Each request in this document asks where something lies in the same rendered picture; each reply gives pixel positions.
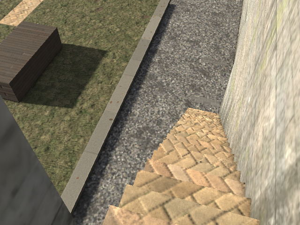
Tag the stairs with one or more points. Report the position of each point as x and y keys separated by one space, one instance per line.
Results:
x=191 y=179

